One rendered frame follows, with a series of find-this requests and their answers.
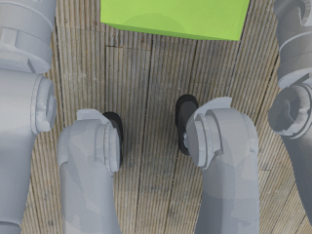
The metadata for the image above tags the right robot upper arm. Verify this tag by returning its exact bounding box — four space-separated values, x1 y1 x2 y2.
267 83 312 226

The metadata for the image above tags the robot shin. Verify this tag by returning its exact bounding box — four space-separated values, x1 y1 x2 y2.
57 108 113 168
183 97 258 158

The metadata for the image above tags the carton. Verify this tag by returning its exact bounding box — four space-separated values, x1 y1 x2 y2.
100 0 250 41

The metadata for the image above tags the robot right shin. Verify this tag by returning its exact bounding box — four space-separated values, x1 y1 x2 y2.
183 97 258 158

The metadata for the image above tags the right robot forearm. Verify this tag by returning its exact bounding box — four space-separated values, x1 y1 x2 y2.
273 0 312 90

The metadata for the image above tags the left robot forearm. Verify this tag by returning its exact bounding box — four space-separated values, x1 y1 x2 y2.
0 0 57 74

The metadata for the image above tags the robot left shin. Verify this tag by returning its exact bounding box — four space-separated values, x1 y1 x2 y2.
57 108 113 168

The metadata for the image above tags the left robot upper arm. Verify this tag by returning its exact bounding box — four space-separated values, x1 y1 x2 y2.
0 68 58 234

